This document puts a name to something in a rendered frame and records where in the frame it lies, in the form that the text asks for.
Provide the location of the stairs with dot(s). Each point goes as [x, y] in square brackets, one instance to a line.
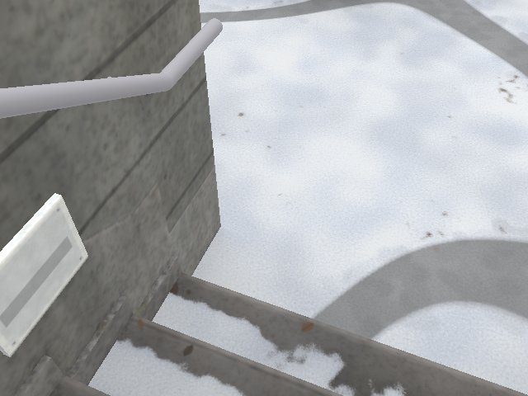
[207, 340]

